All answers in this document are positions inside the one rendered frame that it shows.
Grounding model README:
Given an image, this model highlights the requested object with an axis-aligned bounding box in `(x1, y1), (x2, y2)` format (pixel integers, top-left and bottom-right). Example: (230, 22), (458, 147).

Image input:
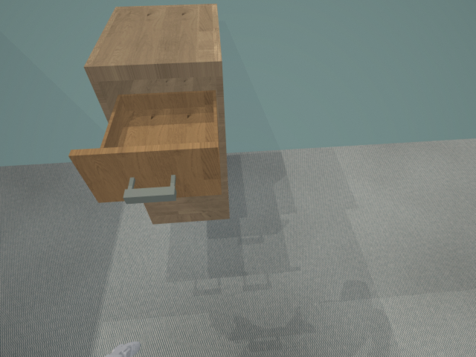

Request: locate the drawer
(68, 90), (222, 203)

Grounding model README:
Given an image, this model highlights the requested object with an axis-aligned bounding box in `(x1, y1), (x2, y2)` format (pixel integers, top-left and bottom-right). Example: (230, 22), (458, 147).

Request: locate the handle
(123, 175), (176, 204)

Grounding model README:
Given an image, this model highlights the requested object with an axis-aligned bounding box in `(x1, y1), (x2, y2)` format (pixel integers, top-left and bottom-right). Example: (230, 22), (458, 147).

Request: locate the robot left hand
(105, 341), (141, 357)

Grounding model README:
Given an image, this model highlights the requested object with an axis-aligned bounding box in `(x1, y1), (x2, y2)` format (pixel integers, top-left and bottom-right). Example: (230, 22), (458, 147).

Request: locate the cabinet
(84, 4), (230, 225)

